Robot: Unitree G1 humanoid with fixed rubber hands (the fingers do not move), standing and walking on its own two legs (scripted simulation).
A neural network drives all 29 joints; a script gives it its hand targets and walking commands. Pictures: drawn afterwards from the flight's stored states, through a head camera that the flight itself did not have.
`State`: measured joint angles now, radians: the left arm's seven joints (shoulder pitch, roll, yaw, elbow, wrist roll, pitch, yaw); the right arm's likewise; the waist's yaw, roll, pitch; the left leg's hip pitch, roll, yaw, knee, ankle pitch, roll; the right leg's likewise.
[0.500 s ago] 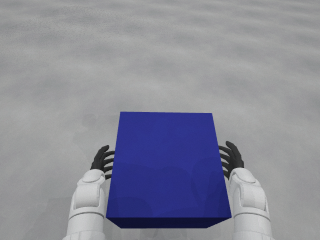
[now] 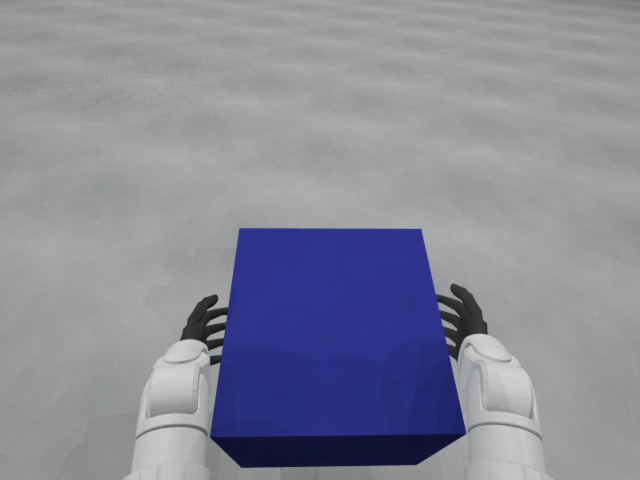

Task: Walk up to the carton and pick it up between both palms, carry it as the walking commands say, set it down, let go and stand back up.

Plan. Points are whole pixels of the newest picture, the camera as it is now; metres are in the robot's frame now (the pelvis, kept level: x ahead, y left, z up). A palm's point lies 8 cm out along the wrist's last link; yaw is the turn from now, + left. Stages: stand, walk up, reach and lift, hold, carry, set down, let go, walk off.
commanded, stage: reach and lift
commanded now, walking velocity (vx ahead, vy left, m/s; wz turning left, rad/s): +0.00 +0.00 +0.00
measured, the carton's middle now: (330, 349) +0.33 +0.00 -0.03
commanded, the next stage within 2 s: hold in 0.44 s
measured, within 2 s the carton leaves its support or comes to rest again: neither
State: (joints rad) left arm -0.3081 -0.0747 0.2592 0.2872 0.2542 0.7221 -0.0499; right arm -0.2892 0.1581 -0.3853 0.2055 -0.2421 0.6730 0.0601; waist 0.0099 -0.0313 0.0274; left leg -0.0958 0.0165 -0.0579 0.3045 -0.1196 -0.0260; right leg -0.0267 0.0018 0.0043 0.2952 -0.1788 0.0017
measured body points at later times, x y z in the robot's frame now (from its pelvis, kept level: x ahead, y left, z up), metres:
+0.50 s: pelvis +0.00 +0.00 +0.00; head -0.02 +0.01 +0.45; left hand +0.30 +0.17 +0.02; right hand +0.30 -0.18 +0.04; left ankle +0.04 +0.14 -0.75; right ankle +0.00 -0.12 -0.75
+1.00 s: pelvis -0.01 +0.00 +0.00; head -0.04 +0.01 +0.44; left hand +0.29 +0.18 +0.02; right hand +0.29 -0.18 +0.04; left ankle +0.04 +0.14 -0.75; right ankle +0.00 -0.12 -0.75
